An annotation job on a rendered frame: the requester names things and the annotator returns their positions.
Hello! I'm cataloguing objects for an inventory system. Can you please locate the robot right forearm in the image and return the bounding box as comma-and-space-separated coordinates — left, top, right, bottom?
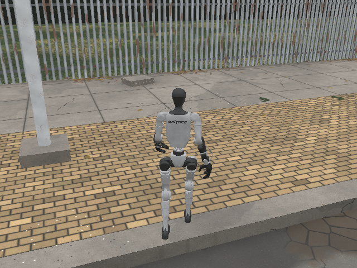
197, 137, 210, 165

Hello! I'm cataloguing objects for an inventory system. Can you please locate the robot left forearm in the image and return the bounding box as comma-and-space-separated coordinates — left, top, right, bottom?
153, 135, 162, 148

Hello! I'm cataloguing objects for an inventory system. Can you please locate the right robot foot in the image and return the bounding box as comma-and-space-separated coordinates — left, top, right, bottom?
184, 210, 191, 223

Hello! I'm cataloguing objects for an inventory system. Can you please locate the robot right upper arm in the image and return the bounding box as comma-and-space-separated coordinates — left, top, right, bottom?
190, 112, 202, 145

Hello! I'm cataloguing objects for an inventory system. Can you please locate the right robot thigh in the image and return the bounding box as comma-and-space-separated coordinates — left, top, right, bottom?
185, 156, 197, 191

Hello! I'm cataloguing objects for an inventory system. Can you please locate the right robot hand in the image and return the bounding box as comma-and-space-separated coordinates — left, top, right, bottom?
199, 163, 212, 179

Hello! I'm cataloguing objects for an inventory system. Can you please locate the left robot hand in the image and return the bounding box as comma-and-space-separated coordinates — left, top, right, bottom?
155, 143, 169, 153

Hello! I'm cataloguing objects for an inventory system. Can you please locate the robot left upper arm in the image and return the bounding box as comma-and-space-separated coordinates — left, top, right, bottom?
155, 112, 167, 141

